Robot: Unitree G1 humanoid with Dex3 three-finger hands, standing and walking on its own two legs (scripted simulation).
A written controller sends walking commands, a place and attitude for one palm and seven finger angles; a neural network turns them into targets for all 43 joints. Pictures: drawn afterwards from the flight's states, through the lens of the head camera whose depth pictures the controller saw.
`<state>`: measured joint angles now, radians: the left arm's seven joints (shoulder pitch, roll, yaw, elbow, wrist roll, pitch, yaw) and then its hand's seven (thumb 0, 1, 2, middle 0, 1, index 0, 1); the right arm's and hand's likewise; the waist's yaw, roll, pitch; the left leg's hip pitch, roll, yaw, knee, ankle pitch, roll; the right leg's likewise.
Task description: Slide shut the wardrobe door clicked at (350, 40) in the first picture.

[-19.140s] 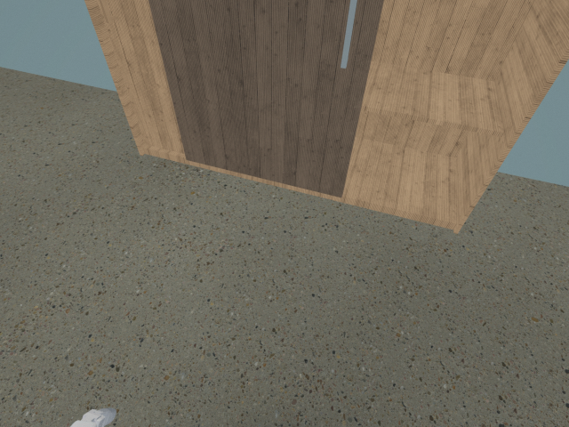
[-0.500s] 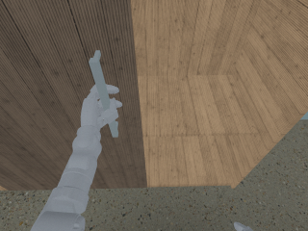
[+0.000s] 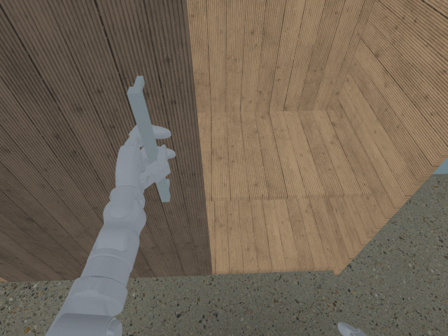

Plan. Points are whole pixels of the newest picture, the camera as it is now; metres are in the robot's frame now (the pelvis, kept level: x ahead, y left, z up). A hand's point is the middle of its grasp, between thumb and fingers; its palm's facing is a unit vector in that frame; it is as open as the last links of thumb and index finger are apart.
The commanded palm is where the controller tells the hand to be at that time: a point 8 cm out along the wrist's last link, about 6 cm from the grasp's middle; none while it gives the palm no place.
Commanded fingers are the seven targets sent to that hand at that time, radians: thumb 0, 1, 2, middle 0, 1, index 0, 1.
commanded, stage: grip the handle and tug to test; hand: left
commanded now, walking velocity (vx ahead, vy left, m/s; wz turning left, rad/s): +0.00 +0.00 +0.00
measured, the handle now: (154, 149) +0.44 +0.14 +0.10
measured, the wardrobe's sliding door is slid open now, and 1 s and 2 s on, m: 0.54 0.51 0.41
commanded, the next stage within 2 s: tug the door sideways, standing still in 0.12 s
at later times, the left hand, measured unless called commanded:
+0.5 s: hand (165, 165) +0.39 +0.12 +0.10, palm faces +0.09 -1.00 +0.01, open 5.3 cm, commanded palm +0.37 +0.13 +0.10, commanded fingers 0.00 0.90 0.90 -0.45 -1.40 -0.45 -1.40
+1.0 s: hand (186, 166) +0.39 +0.08 +0.10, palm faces +0.08 -1.00 -0.03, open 5.5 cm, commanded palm +0.37 +0.12 +0.10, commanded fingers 0.00 0.90 0.90 -0.45 -1.40 -0.45 -1.40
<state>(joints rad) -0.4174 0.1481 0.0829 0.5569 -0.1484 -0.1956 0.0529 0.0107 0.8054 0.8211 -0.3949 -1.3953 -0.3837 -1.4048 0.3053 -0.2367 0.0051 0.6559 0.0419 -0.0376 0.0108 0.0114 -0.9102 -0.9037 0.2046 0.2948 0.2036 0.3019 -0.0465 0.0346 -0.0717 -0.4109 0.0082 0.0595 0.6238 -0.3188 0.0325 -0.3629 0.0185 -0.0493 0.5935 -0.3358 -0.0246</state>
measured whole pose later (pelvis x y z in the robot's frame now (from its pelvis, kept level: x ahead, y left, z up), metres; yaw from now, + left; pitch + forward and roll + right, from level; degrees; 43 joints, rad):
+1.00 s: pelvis -0.01 +0.00 -0.01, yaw +4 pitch +6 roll -1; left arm -0.52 0.05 -0.11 0.59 -0.12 -0.20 0.23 0.01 0.81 0.82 -0.36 -1.40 -0.30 -1.40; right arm 0.32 -0.23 -0.01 0.71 0.02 -0.07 0.04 0.01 -0.91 -0.90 0.20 0.29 0.20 0.30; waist -0.01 0.06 -0.05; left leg -0.47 -0.02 0.01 0.68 -0.32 0.03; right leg -0.40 -0.01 -0.10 0.65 -0.36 -0.02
